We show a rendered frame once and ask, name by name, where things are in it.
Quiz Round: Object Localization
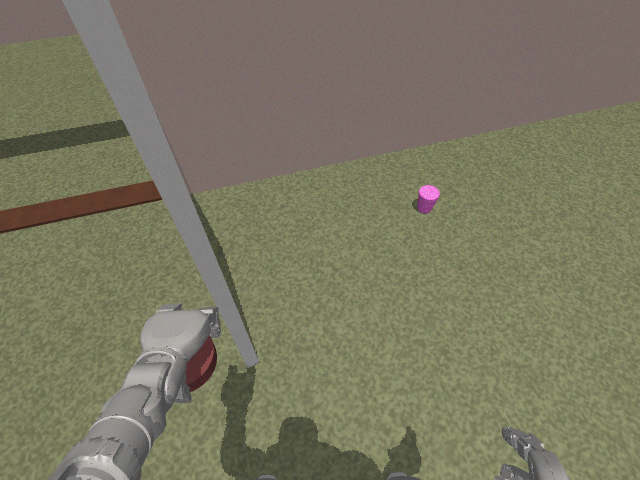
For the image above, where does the left robot hand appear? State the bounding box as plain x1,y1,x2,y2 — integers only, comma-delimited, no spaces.
140,303,221,403

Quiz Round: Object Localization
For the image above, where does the left robot arm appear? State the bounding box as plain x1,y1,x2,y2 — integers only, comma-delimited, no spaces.
48,347,187,480

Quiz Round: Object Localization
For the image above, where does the right robot hand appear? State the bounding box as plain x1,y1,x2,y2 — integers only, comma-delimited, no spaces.
495,427,570,480

